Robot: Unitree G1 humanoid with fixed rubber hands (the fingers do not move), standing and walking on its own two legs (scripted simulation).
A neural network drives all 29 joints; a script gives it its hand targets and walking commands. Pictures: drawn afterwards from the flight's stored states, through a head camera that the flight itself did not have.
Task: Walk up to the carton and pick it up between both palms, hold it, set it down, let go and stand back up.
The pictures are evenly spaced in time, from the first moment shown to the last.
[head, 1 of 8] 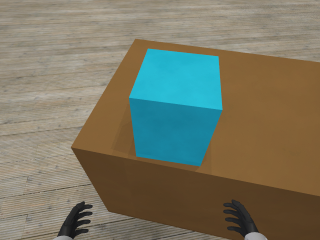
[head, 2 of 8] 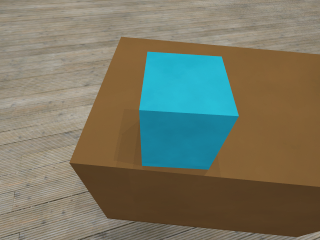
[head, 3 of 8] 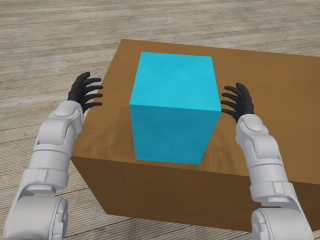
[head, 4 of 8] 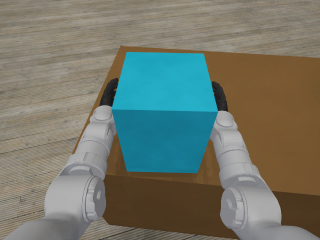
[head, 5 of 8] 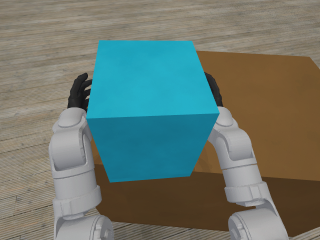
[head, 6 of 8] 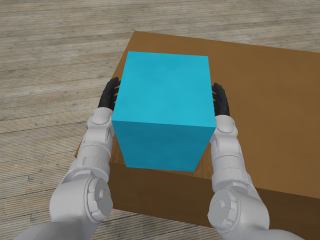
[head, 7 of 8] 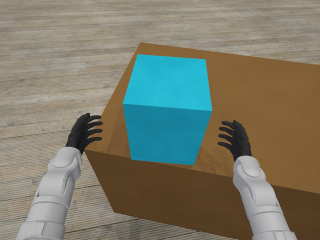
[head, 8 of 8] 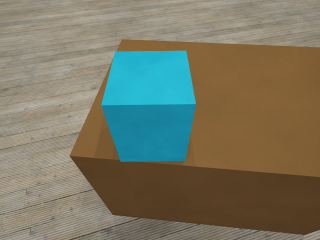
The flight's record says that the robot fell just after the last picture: no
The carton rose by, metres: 0.12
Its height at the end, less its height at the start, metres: +0.00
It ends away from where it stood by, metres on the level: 0.06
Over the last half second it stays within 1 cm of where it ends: yes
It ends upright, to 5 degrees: yes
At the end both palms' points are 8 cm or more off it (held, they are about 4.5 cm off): yes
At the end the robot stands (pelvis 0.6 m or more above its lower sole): yes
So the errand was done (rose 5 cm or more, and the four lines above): yes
